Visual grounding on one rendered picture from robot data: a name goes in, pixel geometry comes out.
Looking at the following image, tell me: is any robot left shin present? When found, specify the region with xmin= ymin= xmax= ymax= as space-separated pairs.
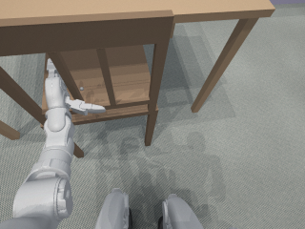
xmin=112 ymin=188 xmax=129 ymax=229

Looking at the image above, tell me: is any left robot thigh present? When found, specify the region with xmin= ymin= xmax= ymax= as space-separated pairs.
xmin=94 ymin=192 xmax=130 ymax=229

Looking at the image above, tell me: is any table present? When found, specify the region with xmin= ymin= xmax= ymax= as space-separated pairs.
xmin=0 ymin=0 xmax=275 ymax=140

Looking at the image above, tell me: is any robot left forearm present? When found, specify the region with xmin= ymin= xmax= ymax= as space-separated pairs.
xmin=12 ymin=107 xmax=75 ymax=218

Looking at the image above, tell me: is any left robot hand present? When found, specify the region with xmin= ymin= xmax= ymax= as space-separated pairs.
xmin=45 ymin=58 xmax=106 ymax=115

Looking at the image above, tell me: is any left robot upper arm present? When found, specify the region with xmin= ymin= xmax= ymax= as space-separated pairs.
xmin=0 ymin=177 xmax=73 ymax=229

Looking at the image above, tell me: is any chair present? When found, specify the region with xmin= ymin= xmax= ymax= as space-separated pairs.
xmin=0 ymin=10 xmax=174 ymax=158

